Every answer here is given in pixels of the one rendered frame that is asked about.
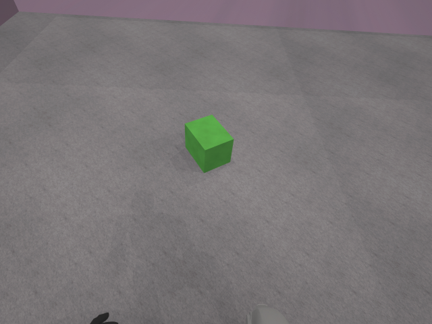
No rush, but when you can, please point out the robot right thigh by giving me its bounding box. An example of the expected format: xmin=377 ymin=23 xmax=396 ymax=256
xmin=246 ymin=307 xmax=290 ymax=324

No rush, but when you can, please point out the carton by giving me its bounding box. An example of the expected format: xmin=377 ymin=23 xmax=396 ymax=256
xmin=185 ymin=115 xmax=234 ymax=173

